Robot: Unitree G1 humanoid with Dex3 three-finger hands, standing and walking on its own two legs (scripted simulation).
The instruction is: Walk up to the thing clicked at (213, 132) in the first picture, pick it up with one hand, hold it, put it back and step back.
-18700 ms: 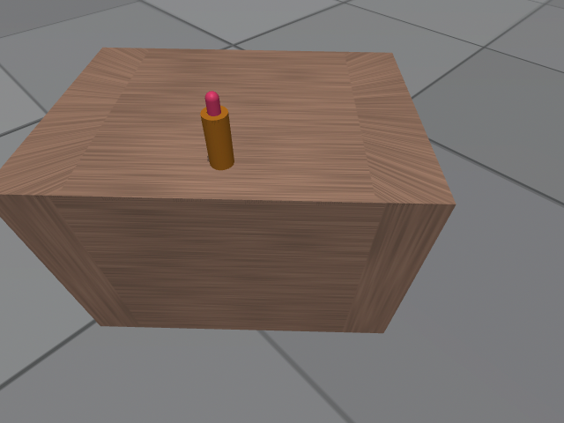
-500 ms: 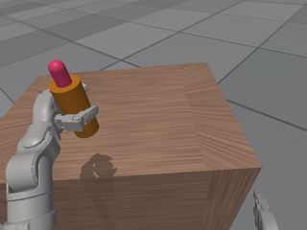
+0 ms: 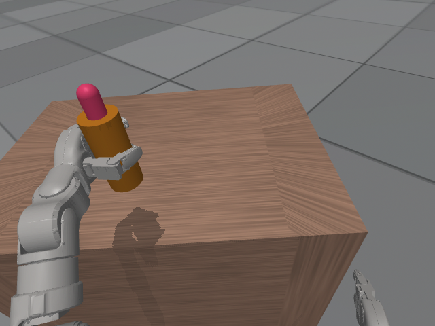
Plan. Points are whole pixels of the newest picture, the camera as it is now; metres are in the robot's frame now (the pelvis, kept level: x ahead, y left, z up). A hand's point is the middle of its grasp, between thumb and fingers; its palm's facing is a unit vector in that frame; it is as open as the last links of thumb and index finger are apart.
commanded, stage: crouch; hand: left
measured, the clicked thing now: (108, 139) +0.35 +0.17 +0.23
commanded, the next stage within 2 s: lower in 0.84 s
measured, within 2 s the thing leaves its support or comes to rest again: rests again in 1.74 s
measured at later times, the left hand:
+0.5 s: hand (121, 159) +0.42 +0.20 +0.14, palm faces +0.18 -0.98 +0.00, open 8.5 cm
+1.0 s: hand (126, 165) +0.44 +0.21 +0.10, palm faces +0.19 -0.98 -0.01, open 8.4 cm
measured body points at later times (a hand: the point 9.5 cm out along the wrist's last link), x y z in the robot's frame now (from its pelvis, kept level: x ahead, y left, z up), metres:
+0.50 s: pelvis +0.01 +0.00 +0.00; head +0.01 +0.00 +0.45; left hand +0.40 +0.25 +0.14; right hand +0.17 -0.26 -0.07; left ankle +0.02 +0.13 -0.73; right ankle +0.01 -0.14 -0.73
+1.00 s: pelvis +0.01 +0.01 -0.01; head +0.04 +0.01 +0.44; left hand +0.43 +0.26 +0.10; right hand +0.16 -0.26 -0.08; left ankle +0.02 +0.13 -0.73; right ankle +0.01 -0.14 -0.73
